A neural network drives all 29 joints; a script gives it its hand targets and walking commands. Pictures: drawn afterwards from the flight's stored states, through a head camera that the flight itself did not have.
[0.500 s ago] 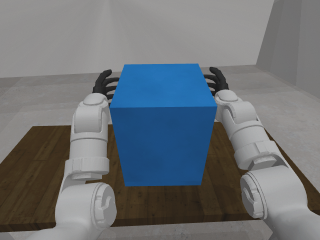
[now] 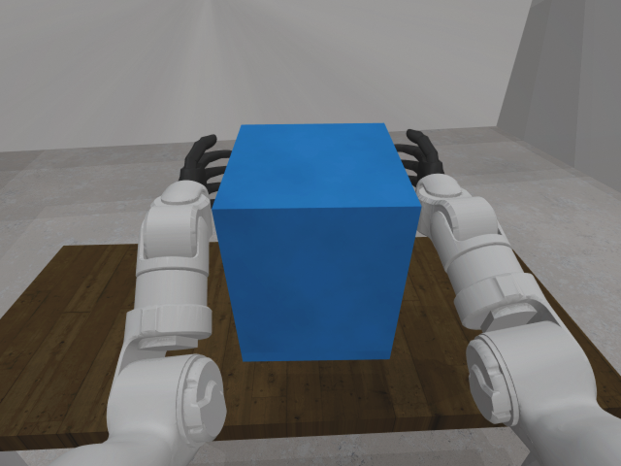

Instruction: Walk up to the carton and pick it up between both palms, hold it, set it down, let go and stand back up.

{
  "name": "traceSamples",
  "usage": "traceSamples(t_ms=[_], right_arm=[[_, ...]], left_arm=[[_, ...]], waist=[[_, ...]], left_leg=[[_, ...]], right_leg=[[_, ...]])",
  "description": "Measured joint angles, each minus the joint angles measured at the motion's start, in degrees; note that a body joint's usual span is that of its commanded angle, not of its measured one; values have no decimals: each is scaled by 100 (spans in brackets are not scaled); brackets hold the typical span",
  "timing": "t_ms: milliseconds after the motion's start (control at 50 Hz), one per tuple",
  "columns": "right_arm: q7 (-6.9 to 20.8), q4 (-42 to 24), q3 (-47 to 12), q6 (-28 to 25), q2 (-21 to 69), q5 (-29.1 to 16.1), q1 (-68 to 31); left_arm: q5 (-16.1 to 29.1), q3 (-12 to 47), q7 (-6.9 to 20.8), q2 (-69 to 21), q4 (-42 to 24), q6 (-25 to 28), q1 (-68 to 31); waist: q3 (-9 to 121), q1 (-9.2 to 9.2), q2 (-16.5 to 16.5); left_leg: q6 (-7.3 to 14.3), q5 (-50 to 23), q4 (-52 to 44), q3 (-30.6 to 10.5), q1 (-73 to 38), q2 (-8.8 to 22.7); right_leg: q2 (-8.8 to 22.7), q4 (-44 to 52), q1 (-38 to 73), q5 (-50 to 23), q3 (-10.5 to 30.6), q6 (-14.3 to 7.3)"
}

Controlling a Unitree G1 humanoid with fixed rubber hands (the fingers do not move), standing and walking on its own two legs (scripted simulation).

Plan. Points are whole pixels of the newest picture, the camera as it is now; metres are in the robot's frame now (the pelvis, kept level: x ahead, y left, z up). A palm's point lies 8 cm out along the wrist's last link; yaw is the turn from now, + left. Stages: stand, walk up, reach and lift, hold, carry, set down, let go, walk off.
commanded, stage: hold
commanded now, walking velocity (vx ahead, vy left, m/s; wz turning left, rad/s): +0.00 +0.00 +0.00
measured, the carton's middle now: (314, 240) +0.37 +0.00 +0.18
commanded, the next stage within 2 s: none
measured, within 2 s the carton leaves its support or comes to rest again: neither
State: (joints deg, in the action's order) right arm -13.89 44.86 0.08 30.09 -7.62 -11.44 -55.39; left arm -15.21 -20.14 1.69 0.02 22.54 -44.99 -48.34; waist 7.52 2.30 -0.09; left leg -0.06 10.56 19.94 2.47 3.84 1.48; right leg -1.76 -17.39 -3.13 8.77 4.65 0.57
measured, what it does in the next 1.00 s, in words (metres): stands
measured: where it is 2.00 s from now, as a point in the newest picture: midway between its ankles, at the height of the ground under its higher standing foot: outside the picture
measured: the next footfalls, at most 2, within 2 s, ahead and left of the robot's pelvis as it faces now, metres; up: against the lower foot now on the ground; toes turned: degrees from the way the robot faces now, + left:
none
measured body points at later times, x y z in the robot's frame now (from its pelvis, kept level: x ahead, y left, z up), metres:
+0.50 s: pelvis +0.00 +0.00 +0.00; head -0.09 +0.01 +0.44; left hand +0.38 +0.15 +0.26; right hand +0.39 -0.14 +0.26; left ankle +0.01 +0.12 -0.75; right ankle +0.02 -0.13 -0.75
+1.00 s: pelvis +0.00 +0.00 +0.00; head -0.09 +0.01 +0.44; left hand +0.38 +0.15 +0.26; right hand +0.39 -0.14 +0.26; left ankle +0.01 +0.12 -0.75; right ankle +0.02 -0.13 -0.75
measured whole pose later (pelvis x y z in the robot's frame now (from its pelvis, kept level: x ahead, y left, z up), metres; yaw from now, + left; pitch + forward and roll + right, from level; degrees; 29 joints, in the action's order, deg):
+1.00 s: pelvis +0.00 +0.00 +0.00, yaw +0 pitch -6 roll -1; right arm -13.9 44.8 0.1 30.1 -7.6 -11.5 -55.4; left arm -15.5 -20.2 1.9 0.0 22.5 -45.1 -48.3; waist 7.5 2.3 -0.1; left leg -0.1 10.5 19.9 2.5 3.8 1.5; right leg -1.8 -17.4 -3.1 8.8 4.6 0.6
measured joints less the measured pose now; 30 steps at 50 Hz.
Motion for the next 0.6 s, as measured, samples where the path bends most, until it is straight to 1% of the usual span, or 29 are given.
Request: traceSamples(t_ms=[600], right_arm=[[0, 0, -2, 0, 0, -1, 0]], left_arm=[[-22, 0, 19, 0, 0, -7, 0]], waist=[[-1, 0, 0]], left_leg=[[0, 0, -4, 0, -1, 0]], right_leg=[[0, 0, 0, 0, 0, -1]])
